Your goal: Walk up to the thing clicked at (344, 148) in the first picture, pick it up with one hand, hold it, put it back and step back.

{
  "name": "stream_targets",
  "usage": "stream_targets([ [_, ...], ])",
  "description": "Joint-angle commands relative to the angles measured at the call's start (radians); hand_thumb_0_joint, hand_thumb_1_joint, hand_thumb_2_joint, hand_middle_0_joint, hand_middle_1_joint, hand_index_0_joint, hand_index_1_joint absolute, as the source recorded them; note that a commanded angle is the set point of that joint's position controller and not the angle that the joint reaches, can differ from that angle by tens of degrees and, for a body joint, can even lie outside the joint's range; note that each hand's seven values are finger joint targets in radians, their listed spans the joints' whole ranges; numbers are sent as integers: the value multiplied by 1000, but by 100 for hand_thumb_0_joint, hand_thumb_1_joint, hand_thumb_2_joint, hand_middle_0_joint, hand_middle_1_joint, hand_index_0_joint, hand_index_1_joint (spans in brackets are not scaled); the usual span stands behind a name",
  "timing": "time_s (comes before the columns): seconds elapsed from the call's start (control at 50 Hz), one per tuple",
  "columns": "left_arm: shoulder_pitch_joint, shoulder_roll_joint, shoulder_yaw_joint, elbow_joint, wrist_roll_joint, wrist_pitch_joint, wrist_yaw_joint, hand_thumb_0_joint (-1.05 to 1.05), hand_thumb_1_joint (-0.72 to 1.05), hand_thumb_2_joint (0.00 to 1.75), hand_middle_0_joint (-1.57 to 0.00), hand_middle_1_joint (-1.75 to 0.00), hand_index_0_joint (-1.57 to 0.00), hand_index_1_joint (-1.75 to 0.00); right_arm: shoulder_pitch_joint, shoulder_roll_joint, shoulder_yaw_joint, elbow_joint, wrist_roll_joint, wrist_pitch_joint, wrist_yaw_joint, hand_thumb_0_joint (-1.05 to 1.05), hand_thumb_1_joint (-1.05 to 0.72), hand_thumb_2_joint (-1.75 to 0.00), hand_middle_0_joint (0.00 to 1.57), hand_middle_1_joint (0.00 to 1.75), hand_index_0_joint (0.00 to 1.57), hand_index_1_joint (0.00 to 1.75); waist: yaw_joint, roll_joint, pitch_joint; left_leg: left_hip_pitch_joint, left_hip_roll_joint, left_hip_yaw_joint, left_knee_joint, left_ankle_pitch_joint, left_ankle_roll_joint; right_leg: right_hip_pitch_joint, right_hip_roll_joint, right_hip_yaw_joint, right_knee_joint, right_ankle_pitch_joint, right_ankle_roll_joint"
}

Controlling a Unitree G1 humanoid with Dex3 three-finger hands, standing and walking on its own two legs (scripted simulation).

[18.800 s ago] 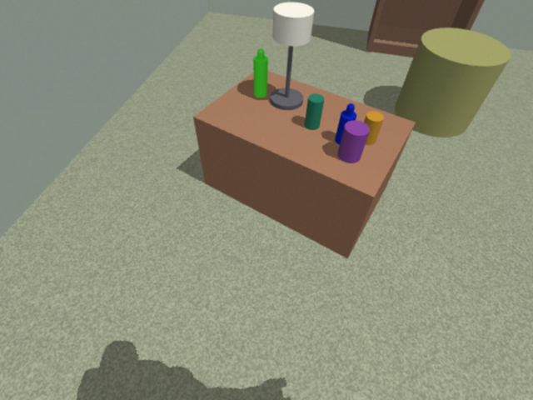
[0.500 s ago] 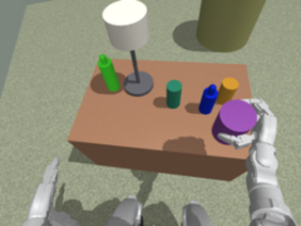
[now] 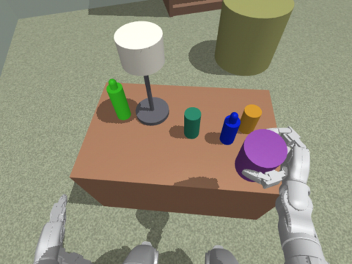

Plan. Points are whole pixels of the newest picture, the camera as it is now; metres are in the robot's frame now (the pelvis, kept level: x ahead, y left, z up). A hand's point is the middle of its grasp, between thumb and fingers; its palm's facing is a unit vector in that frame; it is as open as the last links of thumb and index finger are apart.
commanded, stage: lift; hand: right
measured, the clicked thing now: (257, 157) +0.36 -0.17 +0.00
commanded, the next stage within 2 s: hold in 0.26 s
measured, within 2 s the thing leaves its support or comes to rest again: neither
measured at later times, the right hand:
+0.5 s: hand (270, 158) +0.33 -0.18 +0.04, palm faces +0.24 +0.97 -0.04, open 11.8 cm
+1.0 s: hand (264, 156) +0.33 -0.17 +0.05, palm faces +0.24 +0.97 -0.03, open 11.8 cm
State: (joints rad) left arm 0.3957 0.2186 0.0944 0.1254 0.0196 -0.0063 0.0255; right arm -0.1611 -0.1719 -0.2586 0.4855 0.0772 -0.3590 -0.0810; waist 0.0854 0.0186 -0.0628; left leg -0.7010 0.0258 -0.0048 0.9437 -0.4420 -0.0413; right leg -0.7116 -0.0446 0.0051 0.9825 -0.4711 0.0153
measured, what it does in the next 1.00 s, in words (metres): stands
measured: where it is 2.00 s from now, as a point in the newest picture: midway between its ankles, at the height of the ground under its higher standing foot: outside the picture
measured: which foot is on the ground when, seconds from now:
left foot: down 0.00-1.00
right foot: down 0.00-1.00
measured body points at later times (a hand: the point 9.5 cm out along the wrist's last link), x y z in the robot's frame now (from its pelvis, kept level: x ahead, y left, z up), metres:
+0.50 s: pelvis +0.00 +0.00 +0.01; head +0.05 -0.02 +0.46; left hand +0.15 +0.26 -0.02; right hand +0.32 -0.23 +0.05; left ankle +0.01 +0.15 -0.68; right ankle +0.01 -0.13 -0.68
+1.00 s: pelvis +0.00 +0.01 +0.02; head +0.04 +0.00 +0.47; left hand +0.15 +0.27 -0.02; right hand +0.31 -0.22 +0.06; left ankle +0.01 +0.15 -0.68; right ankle +0.01 -0.13 -0.68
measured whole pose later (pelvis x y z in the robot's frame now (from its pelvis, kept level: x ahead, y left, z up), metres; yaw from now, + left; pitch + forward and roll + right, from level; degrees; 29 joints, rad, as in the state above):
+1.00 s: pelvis +0.00 +0.01 +0.02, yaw +0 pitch +7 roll +0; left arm 0.34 0.20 0.10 0.28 0.00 -0.05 0.06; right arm -0.10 -0.14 -0.18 0.37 0.09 -0.27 -0.11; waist 0.06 0.01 -0.03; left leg -0.55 0.03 -0.01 0.83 -0.39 -0.03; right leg -0.55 -0.04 0.00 0.84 -0.41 0.02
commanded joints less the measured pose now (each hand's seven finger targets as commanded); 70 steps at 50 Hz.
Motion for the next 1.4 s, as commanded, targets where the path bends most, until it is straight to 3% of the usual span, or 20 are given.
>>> stream_targets([
  [0.0,-3,116,53,-171,-1,-51,19,0,-57,6,-4,-4,-3,-5,-359,-135,-11,-357,31,-125,-5,0,17,-127,115,140,123,140,-17,-74,-390,194,-34,28,-118,370,27,257,32,-12,-145,379,-11],
  [0.14,20,115,58,-120,-1,-54,16,0,-55,5,-4,-5,-4,-5,-332,-116,3,-364,37,-108,-2,0,13,-127,114,139,122,139,-16,-97,-349,166,-35,39,-130,341,29,286,26,-5,-177,381,0],
  [0.18,8,145,97,-113,-2,-55,23,0,-56,5,-4,-5,-4,-5,-383,-163,-25,-429,38,-112,-10,0,14,-128,115,140,122,140,-9,-108,-368,176,-31,34,-143,325,26,302,28,-11,-182,337,-5],
  [0.28,-41,128,77,-138,-8,-67,26,0,-56,6,-4,-5,-4,-6,-347,-124,6,-465,41,-100,-18,0,14,-128,113,139,121,139,-21,-70,-363,195,-35,38,-158,289,27,302,25,-3,-204,294,-8],
  [0.3,-39,161,109,-128,-8,-65,31,0,-56,6,-4,-5,-4,-6,-334,-128,3,-440,40,-95,-20,0,16,-128,113,139,121,139,-16,-68,-364,192,-35,40,-160,292,27,309,24,-2,-208,299,-7],
  [0.36,-59,79,24,-133,-10,-72,26,0,-56,6,-4,-5,-4,-6,-375,-113,31,-501,38,-97,-17,0,18,-126,112,138,120,138,-34,-99,-370,209,-33,39,-165,289,28,323,23,1,-218,301,-2],
  [0.42,-32,169,108,-61,-6,-65,35,0,-55,5,-4,-5,-4,-6,-264,-101,29,-396,41,-72,-17,0,20,-126,111,138,119,138,-26,-71,-329,192,-32,43,-163,311,28,317,21,5,-225,345,-1],
  [0.46,-63,141,88,-82,-7,-74,33,0,-55,5,-5,-5,-4,-6,-381,-120,30,-542,43,-85,-21,0,23,-127,111,139,119,139,-31,-114,-398,213,-31,39,-163,324,29,364,19,4,-222,361,2],
  [0.52,-53,98,49,-21,-10,-71,32,0,-55,6,-4,-6,-4,-6,-282,-88,40,-433,45,-65,-23,0,18,-128,113,139,121,139,-43,-77,-278,213,-29,40,-188,283,28,288,29,-9,-237,292,-8],
  [0.56,-99,115,64,-80,-11,-82,39,0,-55,6,-4,-5,-4,-6,-351,-102,36,-529,46,-76,-27,0,21,-128,112,139,121,139,-33,-56,-369,250,-29,38,-191,312,23,337,26,-7,-234,313,-11],
  [0.64,-59,130,87,-4,-12,-73,45,0,-54,5,-5,-6,-5,-6,-307,-81,65,-469,44,-56,-25,0,18,-127,112,138,120,138,-25,-63,-290,225,-28,38,-198,320,25,326,29,-13,-244,325,-9],
  [0.68,-106,116,57,-70,-11,-87,44,0,-55,5,-5,-6,-4,-6,-372,-99,51,-544,43,-61,-31,0,20,-128,111,139,119,139,-32,-60,-369,254,-28,36,-200,322,24,360,26,-9,-245,323,-10],
  [0.84,-101,117,72,-13,-13,-93,51,0,-54,5,-5,-6,-5,-6,-339,-102,28,-460,45,-46,-37,0,17,-126,111,137,119,137,-26,-34,-269,246,-25,31,-235,259,21,304,34,-21,-263,235,-20],
  [0.86,-83,139,97,11,-11,-94,50,0,-54,5,-4,-6,-5,-5,-310,-98,24,-457,46,-48,-36,0,19,-127,111,138,119,138,-28,-41,-295,247,-25,31,-227,278,23,323,32,-18,-261,258,-17],
  [0.94,-66,78,37,-3,-12,-98,45,0,-54,5,-4,-6,-5,-6,-291,-70,56,-483,46,-56,-29,0,16,-126,111,136,119,137,-44,-49,-313,285,-27,35,-220,337,22,346,33,-19,-258,332,-12],
  [1.0,-94,123,71,-10,-10,-103,50,0,-55,6,-4,-6,-5,-6,-311,-111,24,-468,48,-56,-28,0,17,-125,110,135,118,135,-38,-45,-324,289,-23,27,-220,364,20,337,36,-22,-251,353,-15],
  [1.02,-81,89,39,-1,-8,-102,44,0,-55,6,-5,-6,-5,-6,-325,-105,35,-514,44,-63,-28,0,19,-127,110,137,119,137,-47,-73,-349,300,-20,24,-214,380,23,347,37,-23,-249,372,-13],
  [1.1,-89,133,81,-28,-9,-105,49,0,-54,5,-5,-6,-5,-6,-280,-109,18,-476,50,-67,-27,0,18,-128,112,139,120,139,-34,-34,-344,305,-24,26,-221,380,18,350,36,-22,-246,364,-16],
  [1.3,-104,91,38,17,-10,-120,50,0,-55,5,-5,-6,-5,-6,-329,-77,59,-481,53,-64,-18,0,14,-129,112,139,120,139,-24,-56,-301,245,-28,37,-225,313,24,352,27,-12,-266,315,-10],
  [1.38,-79,145,89,6,-6,-119,55,0,-55,5,-5,-6,-5,-6,-276,-93,43,-469,45,-59,-20,0,14,-129,113,140,121,140,-23,-59,-342,259,-28,37,-220,347,22,382,28,-12,-263,361,-8],
])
